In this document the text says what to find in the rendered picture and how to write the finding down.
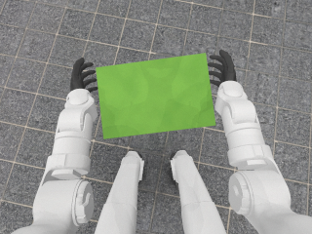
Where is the right robot thigh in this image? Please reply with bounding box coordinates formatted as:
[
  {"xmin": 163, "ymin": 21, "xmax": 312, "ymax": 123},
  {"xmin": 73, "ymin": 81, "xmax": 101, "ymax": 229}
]
[{"xmin": 170, "ymin": 154, "xmax": 227, "ymax": 234}]

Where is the carton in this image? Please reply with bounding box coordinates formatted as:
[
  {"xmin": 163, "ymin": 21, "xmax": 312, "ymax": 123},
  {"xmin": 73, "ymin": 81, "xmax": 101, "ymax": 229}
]
[{"xmin": 96, "ymin": 53, "xmax": 216, "ymax": 139}]

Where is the left robot upper arm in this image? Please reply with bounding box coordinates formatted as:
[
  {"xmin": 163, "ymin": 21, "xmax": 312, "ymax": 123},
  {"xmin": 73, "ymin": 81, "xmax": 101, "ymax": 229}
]
[{"xmin": 11, "ymin": 179, "xmax": 95, "ymax": 234}]

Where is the right robot upper arm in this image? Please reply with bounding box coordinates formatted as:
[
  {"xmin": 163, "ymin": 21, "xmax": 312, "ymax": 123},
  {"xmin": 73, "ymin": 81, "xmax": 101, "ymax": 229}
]
[{"xmin": 228, "ymin": 170, "xmax": 312, "ymax": 234}]

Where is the robot right shin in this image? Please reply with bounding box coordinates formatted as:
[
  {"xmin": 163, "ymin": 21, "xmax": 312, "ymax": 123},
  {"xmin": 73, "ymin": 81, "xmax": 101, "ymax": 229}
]
[{"xmin": 174, "ymin": 150, "xmax": 193, "ymax": 160}]

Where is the robot left hand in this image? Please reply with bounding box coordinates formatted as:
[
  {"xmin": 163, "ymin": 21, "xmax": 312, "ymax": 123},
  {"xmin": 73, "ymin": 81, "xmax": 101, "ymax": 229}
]
[{"xmin": 70, "ymin": 58, "xmax": 98, "ymax": 92}]

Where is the robot right forearm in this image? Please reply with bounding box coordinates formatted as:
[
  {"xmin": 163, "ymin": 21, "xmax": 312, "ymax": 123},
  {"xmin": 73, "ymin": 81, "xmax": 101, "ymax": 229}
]
[{"xmin": 214, "ymin": 80, "xmax": 291, "ymax": 205}]

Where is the robot right hand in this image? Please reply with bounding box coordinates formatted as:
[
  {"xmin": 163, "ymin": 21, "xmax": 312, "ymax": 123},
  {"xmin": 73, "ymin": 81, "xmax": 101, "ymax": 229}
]
[{"xmin": 208, "ymin": 50, "xmax": 237, "ymax": 87}]

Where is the robot left forearm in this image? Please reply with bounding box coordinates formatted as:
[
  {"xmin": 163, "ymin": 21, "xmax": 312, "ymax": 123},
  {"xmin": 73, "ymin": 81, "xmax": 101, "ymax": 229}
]
[{"xmin": 32, "ymin": 89, "xmax": 98, "ymax": 220}]

